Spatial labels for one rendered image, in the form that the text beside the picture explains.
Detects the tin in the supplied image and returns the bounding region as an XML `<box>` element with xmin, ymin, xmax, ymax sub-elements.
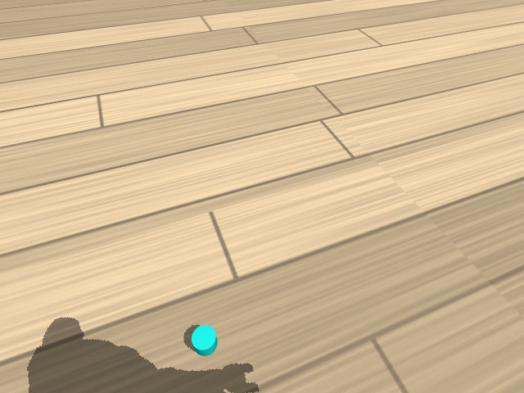
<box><xmin>192</xmin><ymin>325</ymin><xmax>218</xmax><ymax>356</ymax></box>

